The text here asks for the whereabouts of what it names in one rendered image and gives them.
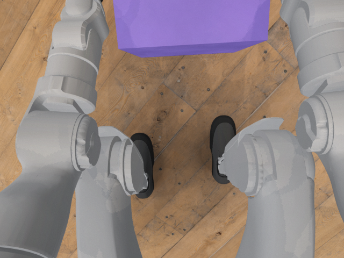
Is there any left robot foot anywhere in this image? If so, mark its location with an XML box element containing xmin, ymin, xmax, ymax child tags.
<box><xmin>130</xmin><ymin>133</ymin><xmax>154</xmax><ymax>199</ymax></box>

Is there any carton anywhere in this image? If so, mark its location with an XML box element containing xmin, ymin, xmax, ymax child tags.
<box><xmin>113</xmin><ymin>0</ymin><xmax>270</xmax><ymax>58</ymax></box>

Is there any left robot forearm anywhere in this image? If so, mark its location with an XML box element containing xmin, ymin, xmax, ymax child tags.
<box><xmin>15</xmin><ymin>0</ymin><xmax>110</xmax><ymax>159</ymax></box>

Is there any robot right upper arm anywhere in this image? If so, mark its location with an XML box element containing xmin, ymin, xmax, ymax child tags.
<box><xmin>295</xmin><ymin>90</ymin><xmax>344</xmax><ymax>222</ymax></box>

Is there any robot left upper arm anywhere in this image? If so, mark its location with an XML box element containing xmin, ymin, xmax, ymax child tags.
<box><xmin>0</xmin><ymin>110</ymin><xmax>101</xmax><ymax>258</ymax></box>

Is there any right robot forearm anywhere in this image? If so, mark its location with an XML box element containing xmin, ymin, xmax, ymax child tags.
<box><xmin>279</xmin><ymin>0</ymin><xmax>344</xmax><ymax>97</ymax></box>

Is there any robot right thigh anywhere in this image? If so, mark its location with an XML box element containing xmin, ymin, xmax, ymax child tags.
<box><xmin>233</xmin><ymin>130</ymin><xmax>316</xmax><ymax>258</ymax></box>

